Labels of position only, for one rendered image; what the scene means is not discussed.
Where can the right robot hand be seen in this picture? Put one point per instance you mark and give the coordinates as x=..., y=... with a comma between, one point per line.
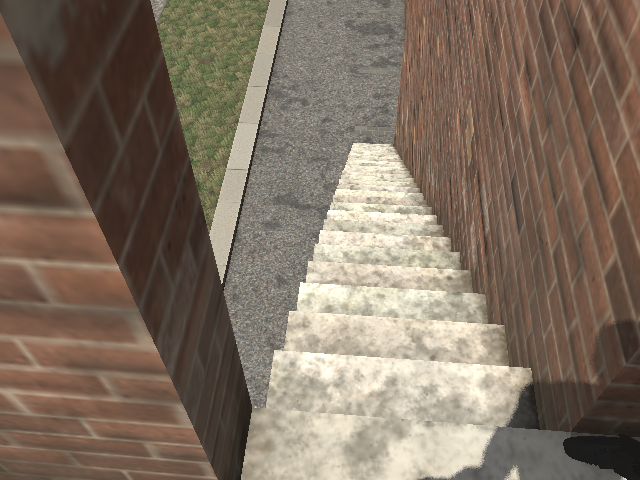
x=620, y=454

